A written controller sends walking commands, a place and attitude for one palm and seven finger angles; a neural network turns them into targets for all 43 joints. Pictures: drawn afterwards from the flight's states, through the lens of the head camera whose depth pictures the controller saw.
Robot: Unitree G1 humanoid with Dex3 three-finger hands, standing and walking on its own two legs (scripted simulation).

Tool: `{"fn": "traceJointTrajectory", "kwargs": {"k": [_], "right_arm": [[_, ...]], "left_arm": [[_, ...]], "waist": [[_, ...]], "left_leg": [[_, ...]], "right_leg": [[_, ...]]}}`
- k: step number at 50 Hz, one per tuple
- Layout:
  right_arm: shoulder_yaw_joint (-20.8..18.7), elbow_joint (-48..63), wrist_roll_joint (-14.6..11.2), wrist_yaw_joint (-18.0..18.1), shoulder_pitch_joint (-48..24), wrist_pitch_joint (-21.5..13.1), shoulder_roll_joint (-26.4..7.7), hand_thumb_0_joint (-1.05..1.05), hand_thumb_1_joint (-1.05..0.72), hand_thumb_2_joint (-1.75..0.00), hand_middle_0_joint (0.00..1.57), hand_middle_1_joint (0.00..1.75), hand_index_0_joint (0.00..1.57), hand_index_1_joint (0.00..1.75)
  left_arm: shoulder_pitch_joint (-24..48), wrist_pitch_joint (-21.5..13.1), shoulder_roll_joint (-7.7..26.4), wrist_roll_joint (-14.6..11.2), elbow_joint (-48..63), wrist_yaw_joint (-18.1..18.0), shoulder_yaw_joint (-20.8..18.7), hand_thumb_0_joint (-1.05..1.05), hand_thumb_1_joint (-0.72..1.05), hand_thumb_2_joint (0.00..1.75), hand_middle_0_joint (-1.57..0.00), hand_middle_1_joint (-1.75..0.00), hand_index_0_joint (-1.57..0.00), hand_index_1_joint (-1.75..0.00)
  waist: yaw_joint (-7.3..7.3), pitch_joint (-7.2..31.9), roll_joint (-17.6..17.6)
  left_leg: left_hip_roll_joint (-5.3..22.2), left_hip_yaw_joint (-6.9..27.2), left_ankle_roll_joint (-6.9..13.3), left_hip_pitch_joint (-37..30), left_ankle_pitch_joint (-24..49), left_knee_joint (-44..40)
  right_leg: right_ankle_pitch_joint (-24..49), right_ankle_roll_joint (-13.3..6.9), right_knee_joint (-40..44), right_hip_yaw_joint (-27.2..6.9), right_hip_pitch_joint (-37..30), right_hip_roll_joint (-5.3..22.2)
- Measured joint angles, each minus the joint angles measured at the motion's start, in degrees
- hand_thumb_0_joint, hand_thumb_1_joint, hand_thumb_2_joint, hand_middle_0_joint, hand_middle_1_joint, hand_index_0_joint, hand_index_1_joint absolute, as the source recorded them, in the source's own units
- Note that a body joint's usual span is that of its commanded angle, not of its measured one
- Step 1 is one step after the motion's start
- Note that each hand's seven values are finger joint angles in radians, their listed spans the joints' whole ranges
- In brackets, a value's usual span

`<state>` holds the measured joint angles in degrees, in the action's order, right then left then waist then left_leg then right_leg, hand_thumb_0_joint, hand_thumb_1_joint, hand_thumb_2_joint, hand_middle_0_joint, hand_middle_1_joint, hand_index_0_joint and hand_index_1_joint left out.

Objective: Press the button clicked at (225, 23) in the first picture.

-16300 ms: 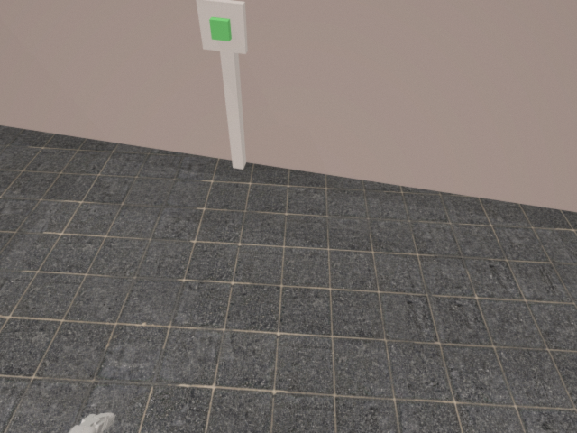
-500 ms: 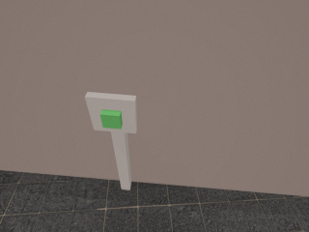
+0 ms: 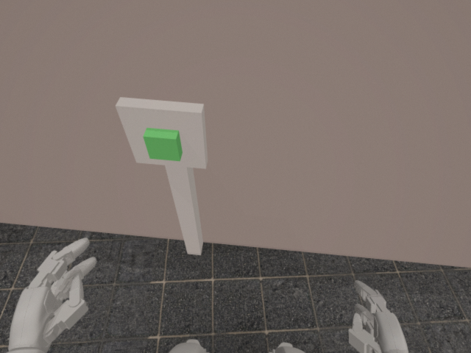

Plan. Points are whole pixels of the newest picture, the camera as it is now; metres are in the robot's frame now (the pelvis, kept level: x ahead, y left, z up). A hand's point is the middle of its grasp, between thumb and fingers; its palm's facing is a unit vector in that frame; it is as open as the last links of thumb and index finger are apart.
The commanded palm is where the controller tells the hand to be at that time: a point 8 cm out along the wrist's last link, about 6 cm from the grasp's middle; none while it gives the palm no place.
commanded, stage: raise the hand and make a fist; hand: left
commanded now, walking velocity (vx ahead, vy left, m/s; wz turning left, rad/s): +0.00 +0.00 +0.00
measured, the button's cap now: (164, 143) +0.54 +0.20 +0.00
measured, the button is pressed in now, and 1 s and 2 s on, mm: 0 0 0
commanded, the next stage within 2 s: aim a knuckle at the button in 1.74 s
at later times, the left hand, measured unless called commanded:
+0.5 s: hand (101, 302) +0.20 +0.23 -0.02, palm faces +0.01 -1.00 -0.05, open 3.3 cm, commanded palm +0.17 +0.28 -0.02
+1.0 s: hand (102, 294) +0.21 +0.23 -0.02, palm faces -0.02 -1.00 -0.04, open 3.1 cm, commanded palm +0.19 +0.28 -0.01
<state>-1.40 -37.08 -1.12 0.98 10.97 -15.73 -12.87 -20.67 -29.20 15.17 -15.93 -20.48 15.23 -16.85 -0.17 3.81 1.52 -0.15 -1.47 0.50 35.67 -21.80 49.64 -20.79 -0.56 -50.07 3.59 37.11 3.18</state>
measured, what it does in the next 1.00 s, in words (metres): lowers itself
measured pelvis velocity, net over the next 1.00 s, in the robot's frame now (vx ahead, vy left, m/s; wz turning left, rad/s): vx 0.00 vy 0.02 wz -0.01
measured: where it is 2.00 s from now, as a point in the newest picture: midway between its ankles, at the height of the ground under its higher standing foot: outside the picture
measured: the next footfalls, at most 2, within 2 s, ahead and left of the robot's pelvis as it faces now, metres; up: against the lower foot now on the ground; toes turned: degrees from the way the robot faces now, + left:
none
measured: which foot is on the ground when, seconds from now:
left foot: down 0.00-1.00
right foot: down 0.00-1.00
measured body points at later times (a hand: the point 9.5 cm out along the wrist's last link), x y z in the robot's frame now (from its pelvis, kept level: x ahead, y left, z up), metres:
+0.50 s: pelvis +0.01 +0.00 -0.07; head +0.09 +0.01 +0.38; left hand +0.19 +0.29 -0.02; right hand +0.21 -0.23 -0.14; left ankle +0.03 +0.11 -0.69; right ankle +0.04 -0.12 -0.69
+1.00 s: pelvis +0.00 +0.02 -0.06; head +0.07 +0.04 +0.38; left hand +0.21 +0.29 -0.02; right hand +0.19 -0.21 -0.13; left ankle +0.03 +0.11 -0.69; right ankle +0.04 -0.12 -0.69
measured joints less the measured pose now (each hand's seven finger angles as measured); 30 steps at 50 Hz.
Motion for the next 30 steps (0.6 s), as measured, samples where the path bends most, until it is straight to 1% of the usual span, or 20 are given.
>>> {"fn": "traceJointTrajectory", "kwargs": {"k": [2, 4, 5, 7, 9, 11, 13, 16, 19, 21, 23, 27, 30], "right_arm": [[-0.1, 1.7, 0.1, -0.5, -0.7, -1.8, 0.0, 0.01, -0.9, -0.89, 0.2, 0.3, 0.21, 0.3], [-0.2, 2.8, 0.1, -0.7, -1.2, -3.0, -0.3, 0.01, -0.9, -0.89, 0.2, 0.3, 0.21, 0.3], [-0.3, 3.3, 0.0, -0.7, -1.4, -3.5, -0.6, 0.01, -0.9, -0.89, 0.2, 0.3, 0.21, 0.3], [-0.3, 3.8, 0.0, -0.3, -1.8, -3.9, -0.9, 0.01, -0.9, -0.89, 0.2, 0.3, 0.21, 0.3], [-0.4, 3.8, -0.3, 0.3, -2.4, -3.6, -0.9, 0.01, -0.9, -0.89, 0.2, 0.3, 0.21, 0.3], [-0.6, 3.4, -0.6, 0.8, -3.0, -3.0, -0.4, 0.01, -0.9, -0.89, 0.2, 0.3, 0.21, 0.3], [-0.8, 2.9, -1.0, 1.2, -3.3, -2.2, 0.4, 0.01, -0.9, -0.89, 0.2, 0.3, 0.21, 0.3], [-1.1, 2.6, -1.3, 1.4, -3.1, -0.8, 1.5, 0.02, -0.9, -0.89, 0.2, 0.3, 0.21, 0.3], [-1.0, 3.0, -1.3, 1.4, -2.5, 0.6, 2.4, 0.02, -0.9, -0.89, 0.2, 0.3, 0.21, 0.3], [-0.9, 3.5, -1.1, 1.5, -2.0, 1.2, 2.6, 0.02, -0.9, -0.89, 0.2, 0.3, 0.21, 0.3], [-0.8, 4.1, -0.9, 1.5, -1.6, 1.5, 2.4, 0.01, -0.9, -0.89, 0.2, 0.3, 0.21, 0.3], [-0.7, 4.9, -0.7, 1.6, -0.6, 1.7, 1.4, 0.01, -0.9, -0.89, 0.2, 0.3, 0.21, 0.3], [-0.6, 5.3, -0.8, 1.6, 0.1, 1.8, 0.4, 0.01, -0.9, -0.89, 0.2, 0.3, 0.21, 0.3]], "left_arm": [[-0.4, -5.4, -0.5, -1.8, -0.4, 5.2, -0.6, 0.01, 0.91, 0.9, -0.39, -0.51, -0.39, -0.51], [-1.0, -8.9, -0.8, -3.3, 0.2, 10.2, -1.0, 0.01, 0.91, 0.9, -0.44, -0.56, -0.44, -0.56], [-1.4, -9.9, -0.9, -4.0, 1.1, 12.5, -1.2, 0.01, 0.91, 0.9, -0.47, -0.59, -0.47, -0.59], [-2.2, -10.2, -0.7, -5.4, 4.2, 16.0, -1.6, 0.01, 0.9, 0.9, -0.52, -0.65, -0.52, -0.64], [-2.6, -8.7, -0.3, -6.8, 8.2, 17.7, -2.2, 0.01, 0.9, 0.9, -0.58, -0.7, -0.57, -0.7], [-2.8, -5.6, -0.1, -8.0, 12.2, 17.8, -2.9, 0.02, 0.9, 0.9, -0.63, -0.76, -0.63, -0.76], [-3.0, -1.5, 0.1, -8.5, 15.8, 17.0, -3.4, 0.02, 0.9, 0.9, -0.69, -0.82, -0.68, -0.82], [-3.7, 4.6, 0.3, -7.6, 19.7, 15.1, -3.4, 0.02, 0.9, 0.9, -0.77, -0.91, -0.77, -0.91], [-4.9, 8.5, 0.7, -6.1, 21.0, 13.4, -2.8, 0.02, 0.9, 0.9, -0.85, -1.0, -0.85, -1.0], [-5.5, 9.4, 0.8, -5.6, 20.9, 12.5, -2.5, 0.02, 0.9, 0.9, -0.9, -1.06, -0.9, -1.06], [-5.9, 9.1, 0.7, -5.5, 20.4, 11.7, -2.5, 0.02, 0.9, 0.9, -0.96, -1.12, -0.95, -1.12], [-5.9, 6.7, 0.2, -5.6, 19.7, 10.5, -2.4, 0.02, 0.9, 0.9, -1.07, -1.24, -1.06, -1.24], [-5.5, 5.2, 0.0, -5.1, 20.1, 9.8, -1.4, 0.02, 0.9, 0.9, -1.14, -1.33, -1.14, -1.33]], "waist": [[-0.53, 1.2, 0.4], [-1.15, 2.0, 0.8], [-1.49, 2.4, 0.8], [-2.11, 2.7, 0.7], [-2.53, 2.4, 0.4], [-2.73, 2.1, -0.2], [-2.71, 2.2, -0.9], [-2.33, 3.0, -2.1], [-1.71, 4.2, -2.8], [-1.3, 4.8, -2.9], [-1.06, 5.2, -2.9], [-1.01, 5.3, -2.3], [-0.99, 5.1, -2.0]], "left_leg": [[0.6, 0.4, -0.4, 7.1, -2.8, 6.9], [1.2, 0.9, -0.7, 13.5, -5.8, 14.0], [1.5, 1.3, -1.0, 16.1, -7.1, 17.1], [2.1, 2.1, -1.3, 20.3, -9.7, 22.6], [2.5, 3.0, -1.5, 22.6, -11.8, 26.4], [2.8, 3.8, -1.6, 23.6, -12.9, 28.6], [2.9, 4.3, -1.8, 23.9, -13.4, 29.2], [2.8, 4.5, -1.5, 23.3, -13.2, 28.0], [2.6, 3.9, -1.0, 22.5, -12.2, 25.7], [2.5, 3.5, -0.7, 22.1, -11.6, 24.5], [2.4, 3.1, -0.6, 22.2, -11.3, 24.0], [2.4, 2.8, -0.3, 23.0, -11.3, 24.5], [2.2, 3.0, 0.0, 23.7, -11.4, 25.4]], "right_leg": [[-2.6, -0.2, -6.8, 0.0, 7.0, -0.5], [-5.3, -0.7, -13.1, 0.3, 13.0, -0.9], [-6.5, -0.9, -15.9, 0.5, 15.5, -1.1], [-8.7, -1.3, -20.5, 1.2, 19.2, -1.6], [-10.4, -1.5, -23.7, 1.9, 21.1, -1.9], [-11.4, -1.7, -25.3, 2.6, 21.7, -2.2], [-11.8, -1.7, -25.4, 3.1, 21.6, -2.3], [-11.4, -1.3, -23.8, 3.3, 20.7, -2.3], [-10.4, -0.9, -21.6, 2.8, 20.0, -2.2], [-9.9, -0.6, -20.6, 2.4, 19.8, -2.1], [-9.4, -0.5, -20.1, 2.0, 20.0, -2.0], [-9.3, -0.2, -20.4, 1.7, 20.8, -2.0], [-9.3, -0.1, -21.0, 1.9, 21.2, -1.8]]}}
